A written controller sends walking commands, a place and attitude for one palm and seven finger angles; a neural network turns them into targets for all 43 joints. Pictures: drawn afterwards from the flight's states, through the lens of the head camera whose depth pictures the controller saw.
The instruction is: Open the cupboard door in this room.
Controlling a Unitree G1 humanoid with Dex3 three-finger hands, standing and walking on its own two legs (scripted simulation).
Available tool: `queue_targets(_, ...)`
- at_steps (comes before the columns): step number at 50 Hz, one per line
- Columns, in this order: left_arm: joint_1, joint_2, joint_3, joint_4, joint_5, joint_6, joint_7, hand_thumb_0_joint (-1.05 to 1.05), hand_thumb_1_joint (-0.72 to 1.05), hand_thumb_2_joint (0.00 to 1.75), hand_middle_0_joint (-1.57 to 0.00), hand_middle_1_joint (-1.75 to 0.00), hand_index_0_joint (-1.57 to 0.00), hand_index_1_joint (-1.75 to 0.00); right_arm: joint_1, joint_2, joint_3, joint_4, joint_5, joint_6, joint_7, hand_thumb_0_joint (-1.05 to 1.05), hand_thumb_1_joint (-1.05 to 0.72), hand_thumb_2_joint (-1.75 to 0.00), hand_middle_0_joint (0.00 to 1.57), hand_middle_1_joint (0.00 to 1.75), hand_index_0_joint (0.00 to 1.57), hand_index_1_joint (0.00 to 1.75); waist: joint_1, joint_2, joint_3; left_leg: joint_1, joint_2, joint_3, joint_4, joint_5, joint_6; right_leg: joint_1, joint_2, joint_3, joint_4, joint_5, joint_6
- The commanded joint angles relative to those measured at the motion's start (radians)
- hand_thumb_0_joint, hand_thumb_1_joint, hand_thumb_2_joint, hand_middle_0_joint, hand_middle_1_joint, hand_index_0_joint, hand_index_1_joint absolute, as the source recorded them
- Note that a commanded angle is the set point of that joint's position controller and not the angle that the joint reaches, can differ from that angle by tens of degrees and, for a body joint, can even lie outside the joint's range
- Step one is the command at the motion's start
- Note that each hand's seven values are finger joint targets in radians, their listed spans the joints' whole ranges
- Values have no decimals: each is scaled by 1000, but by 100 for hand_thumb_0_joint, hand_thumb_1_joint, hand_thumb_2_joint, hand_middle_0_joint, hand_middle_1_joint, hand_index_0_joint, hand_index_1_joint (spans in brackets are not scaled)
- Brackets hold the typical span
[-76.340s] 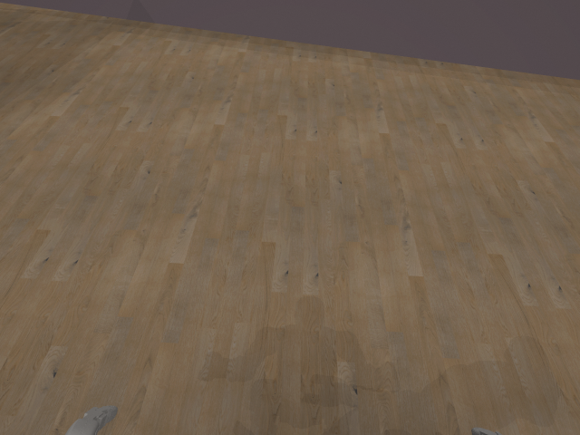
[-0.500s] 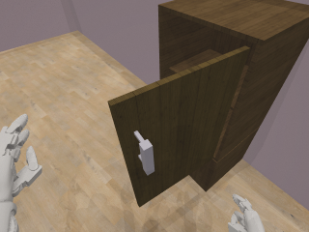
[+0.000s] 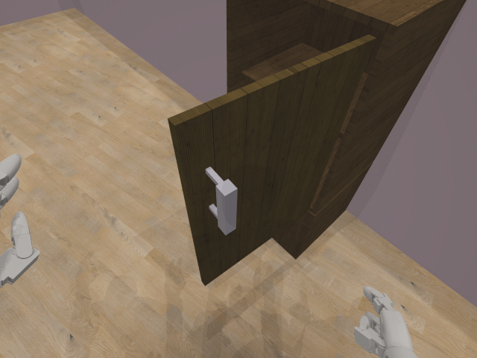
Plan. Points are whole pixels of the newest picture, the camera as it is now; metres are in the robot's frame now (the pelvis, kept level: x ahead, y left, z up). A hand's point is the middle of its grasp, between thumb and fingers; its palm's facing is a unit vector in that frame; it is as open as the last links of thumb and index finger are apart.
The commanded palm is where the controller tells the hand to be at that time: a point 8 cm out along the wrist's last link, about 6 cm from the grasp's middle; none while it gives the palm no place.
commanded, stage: step back with the hand held close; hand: left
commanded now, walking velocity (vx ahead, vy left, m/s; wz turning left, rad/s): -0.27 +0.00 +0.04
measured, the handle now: (219, 200) +0.36 +0.06 +0.06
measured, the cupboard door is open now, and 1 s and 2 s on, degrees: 85 85 85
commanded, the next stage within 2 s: stop stepping back and stand still in 0.52 s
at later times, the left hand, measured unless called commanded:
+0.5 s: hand out of the picture +0.07 +0.31 +0.16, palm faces +0.52 -0.74 -0.43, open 7.4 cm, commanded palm -0.01 +0.35 +0.18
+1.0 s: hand out of the picture -0.06 +0.36 +0.17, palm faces +0.57 -0.76 -0.31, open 7.4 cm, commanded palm -0.15 +0.38 +0.18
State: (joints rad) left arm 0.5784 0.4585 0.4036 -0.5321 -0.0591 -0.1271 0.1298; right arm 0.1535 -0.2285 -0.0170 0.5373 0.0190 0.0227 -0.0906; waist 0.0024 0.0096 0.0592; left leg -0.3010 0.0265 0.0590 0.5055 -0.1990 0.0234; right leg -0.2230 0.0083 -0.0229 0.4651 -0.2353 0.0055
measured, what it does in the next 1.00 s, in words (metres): walks backwards: right foot, then left foot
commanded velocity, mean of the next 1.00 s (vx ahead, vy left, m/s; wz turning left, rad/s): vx -0.08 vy -0.01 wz -0.03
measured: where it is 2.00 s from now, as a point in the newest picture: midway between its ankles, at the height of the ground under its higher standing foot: outside the picture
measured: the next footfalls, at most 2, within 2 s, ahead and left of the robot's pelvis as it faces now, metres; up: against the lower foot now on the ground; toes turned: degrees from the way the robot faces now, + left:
right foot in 0.74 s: -0.30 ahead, -0.07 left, +0.00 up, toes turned +5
left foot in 0.92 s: -0.17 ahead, +0.16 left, +0.00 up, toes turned +4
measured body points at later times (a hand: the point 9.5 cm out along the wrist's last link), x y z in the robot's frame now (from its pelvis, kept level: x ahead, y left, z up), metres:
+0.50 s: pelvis -0.12 +0.04 -0.02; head -0.11 +0.06 +0.43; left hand +0.03 +0.35 +0.19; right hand +0.06 -0.20 -0.10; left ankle +0.04 +0.10 -0.73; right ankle -0.04 -0.12 -0.71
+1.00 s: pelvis -0.27 +0.07 -0.02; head -0.28 +0.10 +0.43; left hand -0.10 +0.40 +0.18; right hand -0.09 -0.15 -0.08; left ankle -0.21 +0.15 -0.74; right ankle -0.32 -0.07 -0.70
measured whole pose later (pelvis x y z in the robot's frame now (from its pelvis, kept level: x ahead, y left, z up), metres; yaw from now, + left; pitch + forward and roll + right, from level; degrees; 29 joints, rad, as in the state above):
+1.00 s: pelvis -0.27 +0.07 -0.02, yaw +3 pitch -2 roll -1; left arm 0.34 0.39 0.44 -0.40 -0.04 -0.19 0.18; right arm 0.19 -0.19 0.02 0.66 0.00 -0.15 -0.07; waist 0.01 -0.04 0.02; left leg -0.36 -0.02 0.05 0.64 -0.25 0.07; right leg -0.30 0.02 0.03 0.95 -0.53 0.00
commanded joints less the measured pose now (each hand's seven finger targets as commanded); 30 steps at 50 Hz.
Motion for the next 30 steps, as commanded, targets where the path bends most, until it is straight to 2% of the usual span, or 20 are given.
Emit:
queue_targets(1,20,148,150,-190,-2,-77,32,0,90,90,-20,-30,-20,-30,-73,-121,-33,-154,-5,-65,-8,0,-90,-90,20,30,20,30,13,104,-185,-16,107,-115,-119,145,21,78,-28,42,21,172,8)
queue_targets(6,-15,123,143,-171,19,-103,38,0,90,90,-20,-30,-20,-30,-57,-137,-31,-151,-8,-98,-5,0,-90,-90,20,30,20,30,1,117,-96,-289,130,-165,-217,-346,51,143,-5,50,72,-28,8)
queue_targets(8,-46,141,163,-175,32,-114,43,0,90,90,-20,-30,-20,-30,-57,-144,-35,-144,-14,-113,-10,0,-90,-90,20,30,20,30,4,115,-80,-359,135,-178,-224,-446,60,162,3,54,80,-101,9)
queue_targets(9,-62,119,143,-186,36,-118,43,0,90,90,-20,-30,-20,-30,-49,-141,-33,-145,-13,-121,-9,0,-90,-90,20,30,20,30,0,122,-78,-386,133,-183,-225,-483,59,168,5,54,91,-138,5)
queue_targets(10,-70,123,149,-182,40,-123,44,0,90,90,-20,-30,-20,-30,-47,-139,-33,-143,-14,-129,-9,0,-90,-90,20,30,20,30,2,110,-79,-392,129,-180,-218,-505,59,154,6,61,91,-172,1)
queue_targets(12,-87,124,143,-203,41,-131,47,0,90,90,-20,-30,-20,-30,-35,-131,-35,-137,-16,-144,-7,0,-90,-90,20,30,20,30,-2,70,-81,-318,88,-158,-150,-469,39,55,-12,97,24,-235,-20)
queue_targets(13,-97,159,166,-234,40,-139,52,0,90,90,-20,-30,-20,-30,-36,-132,-37,-128,-20,-150,-8,0,-90,-90,20,30,20,30,-3,59,-92,-236,68,-147,-108,-427,28,-18,-28,125,-28,-256,-32)
queue_targets(17,-90,149,144,-238,30,-152,68,0,90,90,-20,-30,-20,-30,5,-105,-33,-74,-25,-160,-3,0,-90,-90,20,30,20,30,-25,-89,-142,83,-26,-70,205,-205,-22,-325,-164,242,-174,-230,-91)
queue_targets(18,-91,160,155,-220,31,-153,75,0,90,90,-20,-30,-20,-30,4,-108,-37,-57,-29,-158,-4,0,-90,-90,20,30,20,30,-27,-80,-146,131,-26,-65,244,-203,-25,-382,-181,245,-184,-250,-99)
queue_targets(19,-105,138,135,-211,30,-151,77,0,90,90,-20,-30,-20,-30,13,-106,-32,-55,-28,-154,-3,0,-90,-90,20,30,20,30,-33,-81,-136,119,-9,-92,211,-236,-22,-397,-175,211,-164,-289,-86)
queue_targets(20,-131,140,133,-221,32,-151,78,0,90,90,-20,-30,-20,-30,6,-119,-32,-64,-26,-152,-4,0,-90,-90,20,30,20,30,-34,-21,-93,80,25,-144,130,-312,-9,-430,-130,180,-129,-368,-60)
queue_targets(21,-149,145,139,-235,33,-153,78,0,90,90,-20,-30,-20,-30,-1,-132,-30,-72,-26,-154,-10,0,-90,-90,20,30,20,30,-33,51,-68,-21,77,-218,-3,-406,10,-380,-64,121,-31,-389,-30)
queue_targets(22,-157,138,146,-234,35,-154,75,0,90,90,-20,-30,-20,-30,-24,-146,-27,-84,-27,-161,-16,0,-90,-90,20,30,20,30,-29,225,-51,-237,183,-356,-224,-600,52,-216,29,49,220,-332,3)
queue_targets(23,-176,165,182,-246,45,-155,75,0,90,90,-20,-30,-20,-30,-70,-157,-37,-94,-33,-175,-22,0,-90,-90,20,30,20,30,-5,409,-92,-504,333,-552,-468,-775,121,59,133,5,639,-241,25)
queue_targets(24,-211,199,204,-265,45,-152,73,0,90,90,-20,-30,-20,-30,-39,-98,-40,-76,-43,-186,-15,0,-90,-90,20,30,20,30,-5,292,-125,-496,330,-501,-467,-611,101,56,125,51,835,-280,10)
queue_targets(25,-253,202,201,-304,33,-167,67,0,90,90,-20,-30,-20,-30,-42,-91,-51,-64,-44,-200,-2,0,-90,-90,20,30,20,30,3,206,-171,-378,301,-414,-403,-461,75,2,112,60,854,-304,5)
queue_targets(26,-222,205,207,-296,27,-170,63,0,90,90,-20,-30,-20,-30,-47,-111,-66,-52,-37,-211,9,0,-90,-90,20,30,20,30,13,148,-210,-252,269,-329,-350,-386,56,-44,119,41,840,-304,8)
queue_targets(27,-140,175,194,-255,16,-164,60,0,90,90,-20,-30,-20,-30,-60,-113,-74,-53,-27,-220,20,0,-90,-90,20,30,20,30,24,150,-238,-150,238,-245,-311,-331,47,-83,117,17,801,-295,9)
queue_targets(28,-46,168,200,-203,0,-155,61,0,90,90,-20,-30,-20,-30,-76,-109,-75,-64,-15,-225,27,0,-90,-90,20,30,20,30,34,164,-260,-111,233,-202,-308,-324,40,-70,107,-4,753,-291,5)
queue_targets(30,-31,138,160,-233,-16,-138,56,0,90,90,-20,-30,-20,-30,-85,-89,-55,-59,-10,-213,44,0,-90,-90,20,30,20,30,25,230,-253,-122,223,-139,-377,-362,3,-10,118,-67,663,-331,-11)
